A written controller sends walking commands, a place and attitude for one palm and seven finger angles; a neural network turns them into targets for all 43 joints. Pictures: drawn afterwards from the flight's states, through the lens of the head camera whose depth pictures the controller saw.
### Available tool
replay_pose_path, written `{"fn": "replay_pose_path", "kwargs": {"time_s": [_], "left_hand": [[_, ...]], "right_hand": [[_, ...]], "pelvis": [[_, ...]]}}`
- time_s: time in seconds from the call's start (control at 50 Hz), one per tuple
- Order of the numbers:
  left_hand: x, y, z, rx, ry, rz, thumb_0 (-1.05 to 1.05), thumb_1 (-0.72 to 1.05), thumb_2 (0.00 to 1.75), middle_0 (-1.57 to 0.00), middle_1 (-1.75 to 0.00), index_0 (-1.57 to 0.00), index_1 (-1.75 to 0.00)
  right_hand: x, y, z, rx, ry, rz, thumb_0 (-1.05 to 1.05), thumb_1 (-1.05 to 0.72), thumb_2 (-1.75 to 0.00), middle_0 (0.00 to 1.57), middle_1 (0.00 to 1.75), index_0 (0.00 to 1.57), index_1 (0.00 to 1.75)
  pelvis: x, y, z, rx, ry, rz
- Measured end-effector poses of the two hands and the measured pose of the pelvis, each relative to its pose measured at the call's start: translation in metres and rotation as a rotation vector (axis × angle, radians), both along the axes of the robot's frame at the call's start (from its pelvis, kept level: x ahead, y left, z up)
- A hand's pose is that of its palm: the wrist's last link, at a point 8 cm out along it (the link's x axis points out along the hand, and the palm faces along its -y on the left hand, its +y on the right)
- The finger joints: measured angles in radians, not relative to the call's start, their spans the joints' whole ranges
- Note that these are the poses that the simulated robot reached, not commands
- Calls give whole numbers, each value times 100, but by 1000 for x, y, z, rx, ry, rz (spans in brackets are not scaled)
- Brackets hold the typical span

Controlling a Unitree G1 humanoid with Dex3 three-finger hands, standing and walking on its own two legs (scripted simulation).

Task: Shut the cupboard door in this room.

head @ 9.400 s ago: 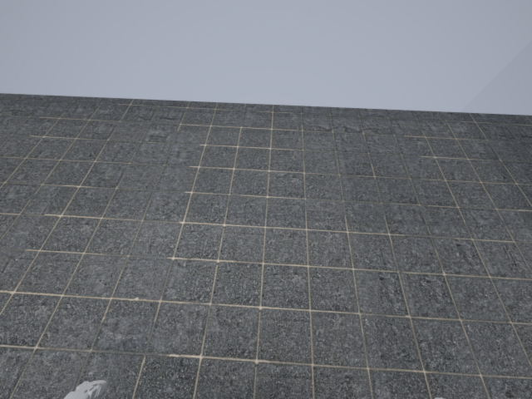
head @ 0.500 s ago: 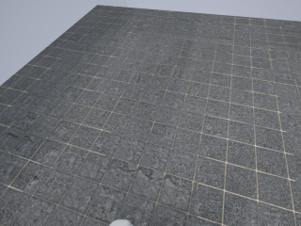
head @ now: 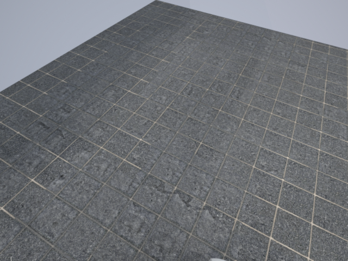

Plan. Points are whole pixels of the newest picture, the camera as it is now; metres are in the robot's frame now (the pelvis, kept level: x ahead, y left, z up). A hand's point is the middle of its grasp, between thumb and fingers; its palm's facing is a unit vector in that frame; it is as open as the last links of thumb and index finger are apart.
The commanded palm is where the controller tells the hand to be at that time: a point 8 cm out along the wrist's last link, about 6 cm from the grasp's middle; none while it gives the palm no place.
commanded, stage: turn or walk to find it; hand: left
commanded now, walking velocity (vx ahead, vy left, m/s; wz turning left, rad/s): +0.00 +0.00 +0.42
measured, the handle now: out of the picture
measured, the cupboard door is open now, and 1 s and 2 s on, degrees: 80 80 80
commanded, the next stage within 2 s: stand and wait in 0.52 s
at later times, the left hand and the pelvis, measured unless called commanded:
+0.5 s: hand out of the picture +0.00 +0.13 -0.14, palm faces +0.25 -0.92 -0.29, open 7.3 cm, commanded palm none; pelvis -0.03 -0.07 +0.00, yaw +14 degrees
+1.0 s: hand out of the picture -0.14 +0.15 -0.18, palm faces +0.37 -0.91 -0.20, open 7.4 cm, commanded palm none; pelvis -0.07 -0.02 +0.00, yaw +18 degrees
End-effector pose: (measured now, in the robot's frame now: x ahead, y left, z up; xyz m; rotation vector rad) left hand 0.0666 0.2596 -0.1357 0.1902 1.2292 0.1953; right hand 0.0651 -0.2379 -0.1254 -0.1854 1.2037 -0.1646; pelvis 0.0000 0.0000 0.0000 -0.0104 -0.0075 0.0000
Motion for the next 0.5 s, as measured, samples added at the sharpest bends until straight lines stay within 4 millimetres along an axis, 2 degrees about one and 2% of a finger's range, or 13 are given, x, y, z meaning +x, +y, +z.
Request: {"fn": "replay_pose_path", "kwargs": {"time_s": [0.14,0.22,0.28,0.38,0.5], "left_hand": [[19,-27,12,21,-81,-10,1,91,90,-20,-30,-20,-30],[17,-49,17,44,-131,1,1,91,90,-20,-30,-20,-30],[0,-65,24,55,-135,22,1,91,90,-20,-30,-20,-30],[-39,-79,31,57,-88,101,1,90,90,-20,-30,-21,-30],[-86,-88,26,45,-42,207,1,91,90,-20,-30,-21,-30]], "right_hand": [[-44,-20,-19,34,108,-16,0,-90,-90,21,30,21,30],[-62,-42,-36,58,159,-10,0,-90,-90,21,30,21,30],[-64,-57,-39,66,183,8,0,-91,-90,20,30,21,30],[-53,-77,-34,61,184,63,0,-91,-90,20,30,20,30],[-33,-85,-30,32,194,149,0,-91,-90,20,30,20,30]], "pelvis": [[-11,-20,-3,16,10,57],[-18,-41,-11,37,17,90],[-23,-53,-8,39,6,126],[-27,-66,0,62,1,178],[-31,-71,1,62,3,246]]}}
